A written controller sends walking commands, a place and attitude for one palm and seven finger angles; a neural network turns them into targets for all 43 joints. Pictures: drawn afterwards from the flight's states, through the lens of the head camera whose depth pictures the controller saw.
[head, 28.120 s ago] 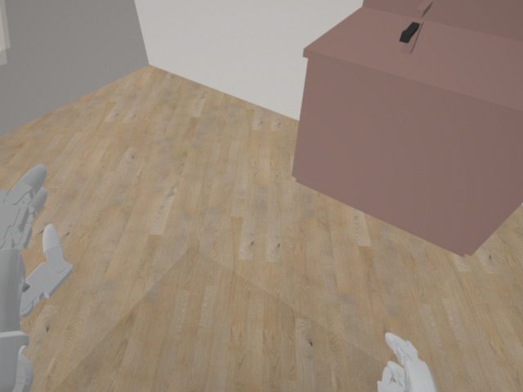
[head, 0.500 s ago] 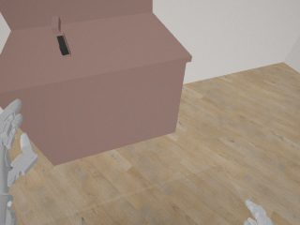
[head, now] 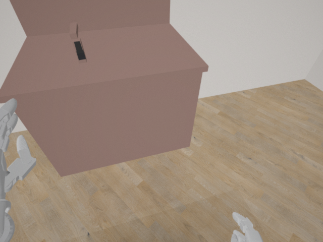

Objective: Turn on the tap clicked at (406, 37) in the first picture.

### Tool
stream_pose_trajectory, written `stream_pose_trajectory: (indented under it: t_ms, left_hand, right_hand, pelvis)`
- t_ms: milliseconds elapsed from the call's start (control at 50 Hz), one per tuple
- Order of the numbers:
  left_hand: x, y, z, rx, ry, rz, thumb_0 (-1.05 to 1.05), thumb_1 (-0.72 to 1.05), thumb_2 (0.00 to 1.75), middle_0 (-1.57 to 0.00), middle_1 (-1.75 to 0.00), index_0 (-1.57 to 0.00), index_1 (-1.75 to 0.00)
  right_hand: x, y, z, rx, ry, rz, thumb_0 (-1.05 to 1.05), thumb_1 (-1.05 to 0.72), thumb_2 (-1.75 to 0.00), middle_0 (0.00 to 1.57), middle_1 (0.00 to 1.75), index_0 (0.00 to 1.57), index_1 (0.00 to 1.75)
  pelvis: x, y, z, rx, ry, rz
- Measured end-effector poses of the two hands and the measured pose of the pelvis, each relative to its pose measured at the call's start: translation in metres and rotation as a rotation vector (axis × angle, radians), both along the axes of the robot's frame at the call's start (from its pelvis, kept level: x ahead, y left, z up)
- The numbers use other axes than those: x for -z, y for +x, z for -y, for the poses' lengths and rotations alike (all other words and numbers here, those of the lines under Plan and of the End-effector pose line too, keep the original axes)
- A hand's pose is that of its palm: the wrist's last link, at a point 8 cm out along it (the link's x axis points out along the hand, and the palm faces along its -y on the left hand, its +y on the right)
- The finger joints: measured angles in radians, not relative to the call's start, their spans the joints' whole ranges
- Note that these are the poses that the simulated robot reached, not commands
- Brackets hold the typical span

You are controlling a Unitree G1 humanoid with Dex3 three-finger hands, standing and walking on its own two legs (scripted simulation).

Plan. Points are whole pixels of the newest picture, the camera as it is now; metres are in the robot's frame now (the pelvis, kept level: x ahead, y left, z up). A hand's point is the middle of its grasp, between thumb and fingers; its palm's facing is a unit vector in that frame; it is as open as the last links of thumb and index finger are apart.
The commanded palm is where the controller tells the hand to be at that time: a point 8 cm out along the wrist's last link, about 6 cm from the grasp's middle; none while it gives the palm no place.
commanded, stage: stand and check the lever's angle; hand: left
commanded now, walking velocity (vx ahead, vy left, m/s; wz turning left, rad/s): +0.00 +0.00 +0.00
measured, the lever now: (81, 55) +0.78 +0.37 +0.10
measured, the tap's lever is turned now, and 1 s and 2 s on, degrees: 8 8 8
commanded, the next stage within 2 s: take the last steps up to it in 0.20 s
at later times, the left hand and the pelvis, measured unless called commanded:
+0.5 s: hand (59, 146) +0.26 +0.22 +0.16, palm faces +0.40 -0.82 -0.40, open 7.4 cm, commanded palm +0.20 +0.26 +0.18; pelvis +0.04 -0.02 +0.00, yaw -1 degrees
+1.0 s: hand (78, 112) +0.35 +0.21 +0.17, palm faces +0.36 -0.82 -0.45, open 7.4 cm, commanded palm +0.30 +0.26 +0.18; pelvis +0.13 -0.02 +0.00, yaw -1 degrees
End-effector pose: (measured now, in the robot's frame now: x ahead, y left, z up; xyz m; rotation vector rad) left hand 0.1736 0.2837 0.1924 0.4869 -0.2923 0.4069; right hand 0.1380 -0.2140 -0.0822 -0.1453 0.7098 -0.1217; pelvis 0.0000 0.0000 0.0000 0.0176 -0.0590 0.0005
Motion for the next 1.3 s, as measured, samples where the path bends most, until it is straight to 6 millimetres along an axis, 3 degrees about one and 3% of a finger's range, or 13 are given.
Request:
stream_pose_trajectory:
  t_ms: [160,240,320,560,680,760,840,920,1020,1140,1200,1300]
  left_hand:
    - [0.018,0.023,0.023,-0.011,-0.056,-0.067,0.01,0.89,0.90,-0.21,-0.30,-0.21,-0.30]
    - [0.017,0.033,0.033,0.043,-0.063,-0.077,0.01,0.89,0.90,-0.21,-0.30,-0.21,-0.31]
    - [0.010,0.038,0.030,0.051,-0.018,-0.092,0.01,0.89,0.90,-0.21,-0.30,-0.22,-0.31]
    - [0.016,0.052,0.024,0.012,-0.055,-0.060,0.01,0.89,0.90,-0.21,-0.30,-0.21,-0.31]
    - [0.016,0.076,0.017,0.018,-0.037,-0.033,0.01,0.89,0.90,-0.21,-0.30,-0.21,-0.31]
    - [0.011,0.099,0.024,0.024,0.002,-0.036,0.01,0.89,0.90,-0.21,-0.30,-0.21,-0.31]
    - [0.011,0.117,0.037,0.057,0.010,-0.039,0.01,0.89,0.90,-0.21,-0.30,-0.21,-0.31]
    - [0.008,0.127,0.039,0.069,0.008,-0.070,0.01,0.89,0.90,-0.21,-0.30,-0.22,-0.31]
    - [0.003,0.147,0.028,0.056,0.028,-0.073,0.01,0.89,0.90,-0.21,-0.30,-0.22,-0.31]
    - [0.015,0.191,0.017,0.056,0.034,-0.035,0.01,0.89,0.90,-0.21,-0.30,-0.21,-0.31]
    - [0.016,0.213,0.024,0.050,0.035,-0.061,0.01,0.89,0.90,-0.21,-0.30,-0.21,-0.31]
    - [0.006,0.229,0.045,0.087,0.041,-0.047,0.01,0.89,0.90,-0.21,-0.30,-0.21,-0.31]
  right_hand:
    - [0.014,0.014,0.027,-0.015,-0.015,-0.057,0.01,-0.90,-0.90,0.20,0.30,0.20,0.30]
    - [0.007,0.024,0.043,0.020,-0.054,-0.067,0.01,-0.91,-0.90,0.20,0.30,0.20,0.30]
    - [-0.007,0.036,0.050,0.052,-0.075,-0.040,0.01,-0.91,-0.90,0.20,0.30,0.20,0.30]
    - [-0.005,0.070,0.041,0.030,-0.066,0.001,0.01,-0.91,-0.90,0.20,0.30,0.20,0.30]
    - [0.003,0.077,0.027,0.039,-0.045,-0.012,0.01,-0.91,-0.90,0.20,0.30,0.20,0.30]
    - [0.014,0.080,0.020,0.037,0.001,-0.030,0.01,-0.91,-0.90,0.20,0.30,0.20,0.30]
    - [0.029,0.086,0.024,0.020,0.029,-0.096,0.01,-0.91,-0.90,0.20,0.30,0.20,0.30]
    - [0.026,0.097,0.035,0.033,0.013,-0.161,0.01,-0.91,-0.90,0.20,0.30,0.20,0.30]
    - [0.015,0.124,0.044,0.041,-0.044,-0.161,0.01,-0.91,-0.90,0.20,0.30,0.20,0.30]
    - [0.017,0.175,0.043,0.092,-0.058,-0.040,0.01,-0.91,-0.90,0.19,0.30,0.20,0.30]
    - [0.017,0.195,0.034,0.080,-0.011,0.000,0.01,-0.91,-0.90,0.19,0.30,0.19,0.30]
    - [0.024,0.223,0.024,0.028,0.043,-0.017,0.01,-0.91,-0.90,0.20,0.30,0.20,0.30]
  pelvis:
    - [0.003,0.014,0.017,0.000,-0.024,-0.024]
    - [0.001,0.021,0.017,-0.003,-0.027,-0.030]
    - [-0.004,0.029,0.018,0.005,-0.019,-0.035]
    - [0.003,0.048,0.014,0.011,-0.024,-0.044]
    - [0.009,0.066,0.009,0.030,-0.001,-0.042]
    - [0.010,0.082,0.015,0.035,-0.002,-0.043]
    - [0.012,0.098,0.022,-0.005,-0.031,-0.038]
    - [0.003,0.115,0.021,0.005,-0.023,-0.047]
    - [-0.003,0.138,0.015,0.016,0.007,-0.041]
    - [0.016,0.165,0.005,0.054,0.034,-0.020]
    - [0.015,0.177,0.011,0.051,0.038,-0.028]
    - [0.013,0.207,0.019,0.016,0.003,-0.037]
